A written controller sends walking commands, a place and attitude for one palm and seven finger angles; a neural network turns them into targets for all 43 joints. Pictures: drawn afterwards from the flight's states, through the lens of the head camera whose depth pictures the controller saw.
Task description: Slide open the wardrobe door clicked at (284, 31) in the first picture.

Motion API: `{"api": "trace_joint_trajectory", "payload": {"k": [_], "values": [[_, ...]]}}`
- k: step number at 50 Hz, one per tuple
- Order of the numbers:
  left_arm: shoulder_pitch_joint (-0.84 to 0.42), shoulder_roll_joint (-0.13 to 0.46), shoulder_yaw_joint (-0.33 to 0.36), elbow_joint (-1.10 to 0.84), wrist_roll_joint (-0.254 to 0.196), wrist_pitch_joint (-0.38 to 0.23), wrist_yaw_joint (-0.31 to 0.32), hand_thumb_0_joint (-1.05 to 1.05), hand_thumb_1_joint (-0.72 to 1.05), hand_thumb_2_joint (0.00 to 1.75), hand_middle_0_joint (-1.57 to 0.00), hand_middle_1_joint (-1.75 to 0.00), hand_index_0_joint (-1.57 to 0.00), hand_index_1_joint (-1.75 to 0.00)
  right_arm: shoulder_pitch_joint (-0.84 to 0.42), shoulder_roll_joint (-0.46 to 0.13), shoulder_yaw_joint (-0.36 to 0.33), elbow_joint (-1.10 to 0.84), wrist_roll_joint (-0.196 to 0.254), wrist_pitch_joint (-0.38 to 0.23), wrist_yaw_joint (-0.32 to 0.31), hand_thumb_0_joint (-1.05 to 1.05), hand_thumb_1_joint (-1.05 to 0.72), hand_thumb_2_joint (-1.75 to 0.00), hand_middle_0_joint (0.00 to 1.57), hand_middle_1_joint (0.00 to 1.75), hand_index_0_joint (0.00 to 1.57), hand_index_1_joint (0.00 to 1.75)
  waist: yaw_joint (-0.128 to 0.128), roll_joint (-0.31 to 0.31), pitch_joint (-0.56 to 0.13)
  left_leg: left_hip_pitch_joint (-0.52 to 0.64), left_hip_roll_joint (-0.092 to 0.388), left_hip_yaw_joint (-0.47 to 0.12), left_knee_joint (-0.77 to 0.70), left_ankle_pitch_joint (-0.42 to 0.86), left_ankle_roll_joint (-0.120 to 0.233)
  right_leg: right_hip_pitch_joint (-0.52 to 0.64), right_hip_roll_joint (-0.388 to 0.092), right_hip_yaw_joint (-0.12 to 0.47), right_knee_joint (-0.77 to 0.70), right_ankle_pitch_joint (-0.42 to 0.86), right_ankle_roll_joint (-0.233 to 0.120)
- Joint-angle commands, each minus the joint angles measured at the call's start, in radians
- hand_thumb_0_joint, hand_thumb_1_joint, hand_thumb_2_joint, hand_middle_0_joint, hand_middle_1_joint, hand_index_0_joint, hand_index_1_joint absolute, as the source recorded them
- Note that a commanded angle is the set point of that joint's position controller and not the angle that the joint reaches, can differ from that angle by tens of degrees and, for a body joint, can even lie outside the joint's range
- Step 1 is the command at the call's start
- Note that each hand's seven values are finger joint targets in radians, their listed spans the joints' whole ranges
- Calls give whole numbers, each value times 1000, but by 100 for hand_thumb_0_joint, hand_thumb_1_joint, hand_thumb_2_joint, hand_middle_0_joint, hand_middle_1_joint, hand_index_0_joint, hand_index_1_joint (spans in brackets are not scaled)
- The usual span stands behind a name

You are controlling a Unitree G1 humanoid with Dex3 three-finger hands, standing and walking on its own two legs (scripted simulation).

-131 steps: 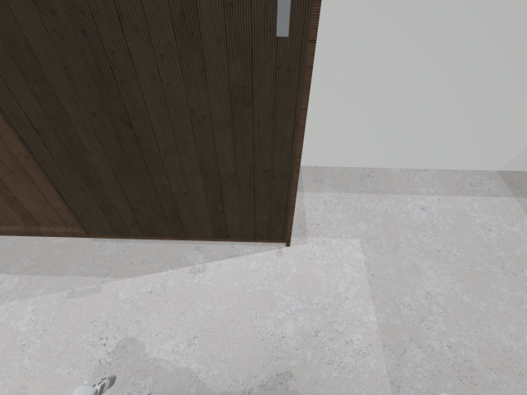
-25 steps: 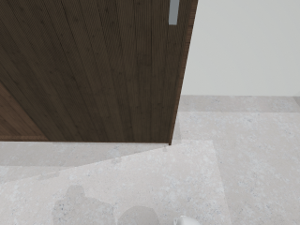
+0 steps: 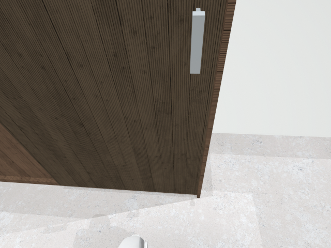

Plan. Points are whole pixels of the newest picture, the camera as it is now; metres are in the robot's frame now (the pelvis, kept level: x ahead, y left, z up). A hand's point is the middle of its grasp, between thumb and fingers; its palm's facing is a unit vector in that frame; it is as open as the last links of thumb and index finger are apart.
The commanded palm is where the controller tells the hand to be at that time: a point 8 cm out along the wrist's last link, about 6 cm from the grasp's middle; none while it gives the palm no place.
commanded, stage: come to a stop and stand still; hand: right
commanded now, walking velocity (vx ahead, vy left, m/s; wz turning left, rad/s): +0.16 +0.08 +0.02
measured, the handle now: (196, 41) +0.55 -0.05 +0.25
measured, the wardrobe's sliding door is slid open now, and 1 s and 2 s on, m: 0.00 0.00 0.00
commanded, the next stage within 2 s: look again from close up in 1.56 s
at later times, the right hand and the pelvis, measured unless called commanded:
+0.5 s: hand out of the picture +0.14 -0.17 -0.19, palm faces +0.08 +0.97 -0.22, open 7.3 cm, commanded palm none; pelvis +0.05 +0.02 -0.02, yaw -3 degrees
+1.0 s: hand out of the picture -0.02 -0.21 -0.18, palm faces +0.08 +0.98 -0.21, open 7.4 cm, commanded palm none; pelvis +0.01 -0.04 +0.00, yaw -2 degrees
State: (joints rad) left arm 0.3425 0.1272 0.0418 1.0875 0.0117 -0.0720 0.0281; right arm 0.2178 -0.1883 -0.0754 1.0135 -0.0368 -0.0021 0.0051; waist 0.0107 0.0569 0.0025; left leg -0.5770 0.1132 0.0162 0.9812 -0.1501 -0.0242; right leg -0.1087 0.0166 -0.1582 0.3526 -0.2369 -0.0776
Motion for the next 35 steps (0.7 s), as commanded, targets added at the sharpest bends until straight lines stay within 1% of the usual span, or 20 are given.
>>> {"api": "trace_joint_trajectory", "payload": {"k": [1,5,7,8,9,10,11,13,15,17,21,25,26,27,28,29,30,32,34,35], "values": [[111,131,22,-11,12,-9,5,0,90,90,-20,-30,-20,-30,-7,3,16,-39,8,-1,4,0,-90,-90,20,30,20,30,18,-147,113,-10,-3,35,-165,-1,0,-2,-283,158,-130,395,-85],[124,122,14,11,18,9,10,0,90,90,-20,-30,-20,-30,-57,14,27,-55,12,-10,-4,0,-90,-90,20,30,20,30,29,-170,116,129,-43,66,-347,-53,21,-6,-276,137,-38,539,-76],[117,118,10,22,11,17,16,0,90,90,-20,-30,-20,-30,42,0,27,-23,13,-19,-17,0,-90,-90,20,30,20,30,-20,-147,39,332,-60,64,-499,77,23,-22,-236,115,84,563,-22],[121,118,9,23,2,17,13,0,90,90,-20,-30,-20,-30,112,-49,20,-1,11,-30,-24,0,-90,-90,20,30,20,30,-51,-89,-23,463,-35,40,-581,252,19,-50,-196,101,163,455,17],[152,76,5,19,-9,21,7,0,90,90,-20,-30,-20,-30,154,-127,8,9,9,-41,-40,0,-90,-90,20,30,20,30,-47,47,-109,633,125,-131,-533,634,66,-186,-138,84,281,154,66],[193,51,8,16,-18,34,7,0,90,90,-20,-30,-20,-30,178,-171,3,17,17,-39,-44,0,-90,-90,20,30,20,30,-30,105,-179,676,291,-222,-510,955,172,-216,-51,59,401,-288,99],[189,62,18,10,-17,51,15,0,90,90,-20,-30,-20,-30,163,-180,3,7,18,-33,-47,0,-90,-90,20,30,20,30,-26,60,-167,624,328,-192,-514,1045,230,-217,-42,105,504,-399,95],[130,57,21,-1,-14,75,17,0,90,90,-20,-30,-20,-30,117,-160,-9,1,12,-29,-57,0,-90,-90,20,30,20,30,-44,163,-153,566,318,-217,-526,978,269,-284,-56,147,686,-407,104],[72,65,31,-17,-9,94,15,0,90,90,-20,-30,-20,-30,63,-136,-12,-18,13,-12,-69,0,-90,-90,20,30,20,30,-40,102,-84,483,302,-174,-551,867,264,-334,-61,177,772,-357,110],[44,55,36,-37,-1,114,5,0,90,90,-20,-30,-20,-30,35,-141,-20,-37,9,-5,-73,0,-90,-90,20,30,20,30,-28,35,-86,418,276,-121,-563,748,236,-333,-50,175,780,-305,121],[46,50,40,-66,4,127,-12,0,90,90,-20,-30,-20,-30,-43,-154,-24,-80,0,10,-65,0,-90,-90,20,30,20,30,0,117,-79,283,225,-65,-608,425,195,-259,-48,140,665,-226,129],[77,63,37,-80,1,99,-14,0,90,90,-20,-30,-20,-30,-63,-157,-29,-99,-4,23,-53,0,-90,-90,20,30,20,30,25,151,-89,235,178,-81,-570,112,148,-127,-36,98,337,-126,115],[102,75,36,-74,1,93,-15,0,90,90,-20,-30,-20,-30,-62,-153,-28,-101,3,31,-48,0,-90,-90,20,30,20,30,38,123,-83,176,147,-63,-526,2,113,-35,-28,82,202,-25,114],[104,123,41,-79,2,84,-14,0,90,90,-20,-30,-20,-30,-40,-114,-18,-105,13,42,-43,0,-90,-90,20,30,20,30,39,-36,-59,96,74,-23,-407,-161,72,4,-84,167,70,-35,106],[70,220,60,-111,14,78,-13,0,90,90,-20,-30,-20,-30,-24,-43,-6,-122,21,53,-37,0,-90,-90,20,30,20,30,38,-371,9,-10,-69,70,-200,-391,-3,-123,-313,472,-104,-42,41],[-14,246,58,-157,20,83,-6,0,90,90,-20,-30,-20,-30,-46,-55,-7,-131,14,59,-43,0,-90,-90,20,30,20,30,27,-363,76,64,-93,-26,-60,-398,2,-306,-380,532,-165,-38,-28],[-99,229,49,-176,23,79,3,0,90,90,-20,-30,-20,-30,-31,-70,-14,-115,12,66,-42,0,-90,-90,20,30,20,30,-1,-312,89,108,-76,-93,18,-339,5,-382,-351,484,-189,-84,-47],[-180,200,32,-188,24,79,11,0,90,90,-20,-30,-20,-30,29,-84,-23,-72,3,69,-33,0,-90,-90,20,30,20,30,-42,-229,127,97,-98,-93,152,-234,7,-389,-252,361,-159,-157,-21],[-193,170,20,-186,13,70,11,0,90,90,-20,-30,-20,-30,107,-82,-15,-36,4,60,-31,0,-90,-90,20,30,20,30,-60,-192,99,86,-96,-72,159,-179,-4,-297,-206,285,-138,-86,-21],[-170,167,18,-179,11,68,12,0,90,90,-20,-30,-20,-30,117,-76,-7,-28,7,56,-32,0,-90,-90,20,30,20,30,-50,-184,70,93,-94,-64,123,-181,-10,-232,-195,276,-129,-49,-28]]}}
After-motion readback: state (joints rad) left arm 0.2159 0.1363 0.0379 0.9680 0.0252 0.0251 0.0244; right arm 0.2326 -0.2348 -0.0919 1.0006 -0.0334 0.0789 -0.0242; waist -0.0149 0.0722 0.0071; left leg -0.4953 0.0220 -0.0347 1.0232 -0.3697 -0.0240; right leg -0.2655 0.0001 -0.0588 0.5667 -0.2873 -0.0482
